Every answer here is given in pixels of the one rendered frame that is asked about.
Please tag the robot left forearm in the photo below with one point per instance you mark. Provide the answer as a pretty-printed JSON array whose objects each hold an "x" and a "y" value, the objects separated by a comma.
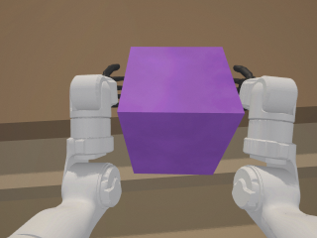
[{"x": 90, "y": 99}]

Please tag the robot right forearm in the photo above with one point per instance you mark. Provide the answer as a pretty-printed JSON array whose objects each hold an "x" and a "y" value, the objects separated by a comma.
[{"x": 271, "y": 102}]

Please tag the robot right hand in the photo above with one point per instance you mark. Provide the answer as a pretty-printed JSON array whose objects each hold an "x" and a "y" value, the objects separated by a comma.
[{"x": 246, "y": 73}]

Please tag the robot left hand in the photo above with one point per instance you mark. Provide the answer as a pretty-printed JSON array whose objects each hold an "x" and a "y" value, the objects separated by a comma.
[{"x": 107, "y": 72}]

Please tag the right robot upper arm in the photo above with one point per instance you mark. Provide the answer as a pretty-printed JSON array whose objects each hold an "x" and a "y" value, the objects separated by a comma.
[{"x": 271, "y": 197}]

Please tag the left robot upper arm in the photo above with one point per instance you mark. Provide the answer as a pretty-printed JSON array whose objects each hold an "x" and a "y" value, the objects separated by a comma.
[{"x": 88, "y": 190}]

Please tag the carton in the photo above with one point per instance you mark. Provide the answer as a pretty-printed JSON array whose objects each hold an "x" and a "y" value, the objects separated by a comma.
[{"x": 179, "y": 109}]

